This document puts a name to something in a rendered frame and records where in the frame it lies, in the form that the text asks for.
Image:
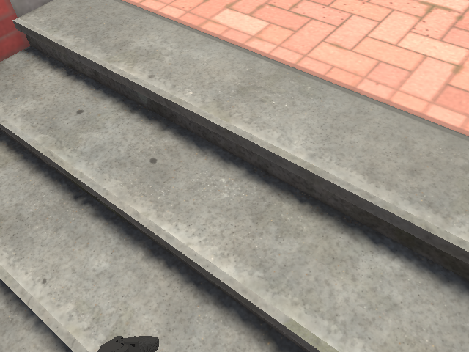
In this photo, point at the robot left hand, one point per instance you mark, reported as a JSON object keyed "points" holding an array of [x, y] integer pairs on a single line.
{"points": [[131, 344]]}

